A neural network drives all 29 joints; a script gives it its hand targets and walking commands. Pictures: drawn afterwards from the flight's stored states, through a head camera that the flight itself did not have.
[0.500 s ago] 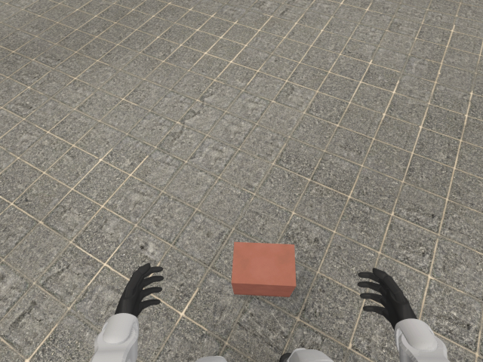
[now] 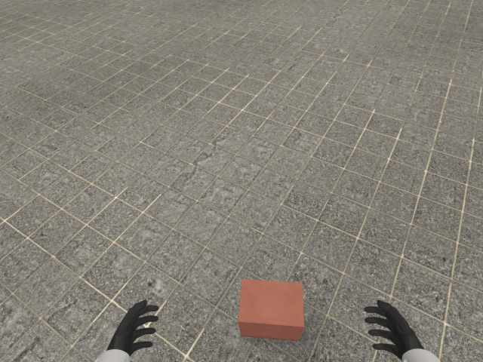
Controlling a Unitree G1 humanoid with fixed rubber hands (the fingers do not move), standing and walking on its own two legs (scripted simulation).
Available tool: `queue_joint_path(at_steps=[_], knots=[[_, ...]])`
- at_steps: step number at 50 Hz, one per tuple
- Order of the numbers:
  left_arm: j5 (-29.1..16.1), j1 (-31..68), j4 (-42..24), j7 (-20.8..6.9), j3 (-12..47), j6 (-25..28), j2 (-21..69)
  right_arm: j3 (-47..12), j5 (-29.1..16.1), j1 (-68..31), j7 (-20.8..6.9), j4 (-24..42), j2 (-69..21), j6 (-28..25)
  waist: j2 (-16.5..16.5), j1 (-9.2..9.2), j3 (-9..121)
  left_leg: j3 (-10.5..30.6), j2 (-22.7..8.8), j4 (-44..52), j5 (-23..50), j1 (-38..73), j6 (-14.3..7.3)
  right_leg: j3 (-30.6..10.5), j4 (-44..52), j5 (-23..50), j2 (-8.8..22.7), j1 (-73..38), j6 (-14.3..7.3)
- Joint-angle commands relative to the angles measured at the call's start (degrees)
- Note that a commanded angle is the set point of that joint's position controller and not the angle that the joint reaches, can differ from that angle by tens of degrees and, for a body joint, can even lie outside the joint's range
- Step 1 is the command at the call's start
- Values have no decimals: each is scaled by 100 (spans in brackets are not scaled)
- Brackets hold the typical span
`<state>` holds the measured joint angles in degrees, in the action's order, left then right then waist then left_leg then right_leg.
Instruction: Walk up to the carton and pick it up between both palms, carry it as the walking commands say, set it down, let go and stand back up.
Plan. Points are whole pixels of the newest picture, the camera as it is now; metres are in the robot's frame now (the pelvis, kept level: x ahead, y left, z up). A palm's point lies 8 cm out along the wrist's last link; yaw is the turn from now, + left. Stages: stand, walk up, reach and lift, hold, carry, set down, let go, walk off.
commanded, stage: stand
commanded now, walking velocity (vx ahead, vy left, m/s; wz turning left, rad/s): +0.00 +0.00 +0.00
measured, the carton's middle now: (270, 310) +0.39 -0.05 -0.67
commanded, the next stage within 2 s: none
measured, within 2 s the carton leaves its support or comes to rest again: neither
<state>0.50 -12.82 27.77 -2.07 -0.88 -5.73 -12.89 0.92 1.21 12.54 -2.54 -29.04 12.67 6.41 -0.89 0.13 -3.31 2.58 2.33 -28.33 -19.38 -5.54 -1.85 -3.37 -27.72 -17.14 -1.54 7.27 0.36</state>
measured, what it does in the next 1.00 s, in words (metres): stands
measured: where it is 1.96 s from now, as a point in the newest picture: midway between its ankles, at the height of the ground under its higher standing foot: outside the picture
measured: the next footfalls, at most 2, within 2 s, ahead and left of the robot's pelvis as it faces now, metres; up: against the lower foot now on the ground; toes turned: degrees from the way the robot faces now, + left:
none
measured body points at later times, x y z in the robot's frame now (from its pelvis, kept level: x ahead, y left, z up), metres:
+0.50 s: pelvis -0.02 +0.00 +0.00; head -0.09 +0.00 +0.45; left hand +0.08 +0.29 -0.10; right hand +0.07 -0.29 -0.10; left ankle -0.04 +0.10 -0.74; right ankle -0.02 -0.13 -0.74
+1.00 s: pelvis -0.05 -0.01 +0.00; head -0.10 -0.01 +0.45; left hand +0.02 +0.29 -0.11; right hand +0.02 -0.30 -0.12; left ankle -0.04 +0.10 -0.74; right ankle -0.02 -0.13 -0.74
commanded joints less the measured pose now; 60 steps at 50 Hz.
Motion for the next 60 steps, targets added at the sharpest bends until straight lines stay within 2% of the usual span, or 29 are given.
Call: queue_joint_path(at_steps=[1, 2, 5, 6, 8, 9, 11, 13, 14, 15, 17, 18, 21, 22, 24, 26, 29, 31, 34, 35, 36, 41, 45, 52, 53, 54, 55, 57, 60], knots=[[267, 29, 180, 277, -438, 397, -1238, 483, 81, -123, 278, -14, 1410, -484, 150, -63, 1468, 205, -417, 7, 3313, 279, 153, -98, 36, 3459, 457, -6, 27], [248, 119, 192, 312, -527, 448, -1317, 399, 101, -185, 248, -106, 1280, -548, 223, 56, 1689, 244, -488, -66, 3580, 17, 141, -3, -40, 3279, 383, -212, 81], [245, 276, 415, 351, -516, 559, -1279, 419, 104, 23, 339, -415, 1264, -643, -110, -188, 1255, 264, -469, 86, 2874, -168, 197, -254, 77, 2908, 449, 36, -56], [196, 337, 507, 313, -470, 578, -1123, 449, 110, -197, 321, -394, 1321, -719, -275, -46, 1099, 235, -485, 212, 2904, -341, 208, -229, 170, 2758, 422, 7, -43], [213, 263, 608, 307, -537, 640, -1231, 428, 122, -103, 344, -514, 1320, -751, -38, -63, 650, 382, -520, 308, 2783, -512, 153, -182, 249, 2338, 368, 226, -20], [220, 19, 736, 292, -530, 667, -1159, 429, 88, 15, 330, -609, 1336, -791, 391, -20, 665, 465, -591, 366, 2617, -485, 80, -224, 307, 2198, 392, 240, -56], [288, 253, 718, 283, -505, 705, -1191, 467, 140, -78, 347, -601, 1438, -805, 328, -23, 228, 448, -609, 490, 1999, -704, 71, -264, 424, 1683, 416, 567, -87], [274, 145, 784, 294, -556, 749, -1296, 385, 105, -182, 279, -576, 1359, -817, -146, 30, 160, 568, -612, 650, 1423, -880, 19, -409, 483, 1149, 425, 654, -115], [271, -4, 883, 297, -541, 727, -1440, 411, 154, 6, 278, -661, 1413, -841, 79, -58, 11, 565, -633, 679, 1297, -966, 2, -365, 535, 1057, 452, 597, -96], [218, -118, 894, 306, -555, 755, -1298, 421, 164, 55, 312, -740, 1492, -870, -231, 44, 306, 609, -633, 750, 939, -909, -27, -458, 599, 872, 471, 465, -88], [246, 53, 926, 309, -552, 751, -1464, 448, 186, 77, 353, -835, 1613, -896, 191, -34, 157, 559, -573, 783, 933, -972, 49, -428, 629, 858, 407, 423, -116], [219, 175, 916, 312, -564, 796, -1323, 440, 168, 65, 363, -881, 1663, -899, -268, -17, -115, 537, -559, 840, 807, -1182, 16, -635, 626, 911, 492, 638, -154], [220, 46, 1107, 281, -579, 822, -1533, 364, 154, -86, 286, -894, 1602, -961, 97, 77, 187, 574, -653, 844, 433, -1029, -54, -650, 696, 407, 433, 652, -151], [232, 29, 1092, 278, -567, 848, -1622, 426, 135, 0, 304, -869, 1654, -1015, 25, -72, 13, 566, -648, 884, 344, -986, 17, -637, 750, 292, 405, 748, -144], [214, -201, 1169, 254, -587, 899, -1612, 379, 169, 103, 324, -1046, 1798, -1009, -270, 106, 91, 727, -752, 1015, 302, -1262, -82, -591, 604, 640, 419, 442, -160], [222, -133, 1275, 224, -532, 896, -1563, 405, 118, 54, 349, -1203, 1826, -985, 270, 38, 156, 699, -718, 950, 541, -975, -87, -636, 621, 712, 421, 543, -194], [175, -82, 1335, 223, -435, 856, -1549, 293, 69, 84, 339, -1354, 1656, -1007, -130, -51, 93, 602, -699, 896, 551, -1023, -20, -646, 636, 830, 412, 608, -186], [165, 39, 1360, 236, -427, 964, -1565, 344, 63, 38, 335, -1386, 1801, -1018, 98, -73, 112, 735, -740, 873, 723, -916, -97, -737, 578, 707, 468, 666, -225], [135, -421, 1590, 219, -390, 912, -1562, 285, 71, -7, 332, -1547, 1730, -1028, 31, 173, 150, 767, -766, 885, 442, -1093, -154, -732, 664, 663, 508, 424, -217], [196, -216, 1544, 223, -496, 928, -1797, 240, 72, 67, 305, -1571, 1536, -1045, 402, 26, 102, 671, -686, 828, 431, -1041, -97, -788, 671, 298, 457, 596, -251], [172, 2, 1553, 208, -407, 892, -1668, 226, 105, 27, 311, -1668, 1674, -1023, -67, 13, 7, 654, -690, 885, 314, -1055, -80, -853, 715, 399, 511, 702, -250], [140, -189, 1776, 196, -374, 890, -1656, 237, 90, -29, 304, -1838, 1819, -993, -119, -18, -223, 728, -736, 933, -109, -1168, -106, -824, 753, 243, 466, 979, -252], [122, -200, 1928, 236, -349, 906, -1713, 231, 52, 177, 281, -2051, 1845, -986, 392, 9, 58, 653, -725, 849, 488, -825, -98, -879, 761, 507, 522, 729, -257], [122, -156, 2232, 214, -275, 919, -1677, 170, 15, -127, 318, -2282, 1815, -986, 238, 85, 25, 579, -655, 824, 337, -705, -90, -1045, 1045, 175, 613, 855, -235], [100, -198, 2283, 229, -294, 902, -1747, 222, 9, -131, 303, -2274, 1895, -996, -75, -7, -82, 646, -672, 917, 274, -707, -137, -1055, 1049, 309, 599, 919, -220], [140, -54, 2303, 243, -303, 889, -1880, 182, -10, -54, 301, -2299, 1771, -964, 181, -70, -78, 685, -768, 934, 225, -774, -113, -970, 998, 274, 554, 859, -247], [87, -144, 2351, 268, -299, 861, -1874, 82, 26, 118, 281, -2402, 1649, -973, -198, -68, -135, 601, -755, 997, 148, -797, -102, -1069, 1018, 322, 584, 809, -263], [119, -105, 2367, 213, -299, 873, -1833, 158, 26, 64, 317, -2447, 1861, -941, 104, -11, -213, 790, -775, 1049, -152, -1029, -133, -903, 899, 56, 529, 770, -248], [99, -376, 2533, 222, -245, 872, -1717, 139, -46, -6, 291, -2542, 1938, -935, -73, 31, -12, 848, -788, 1128, -280, -915, -151, -854, 898, 115, 482, 605, -219]])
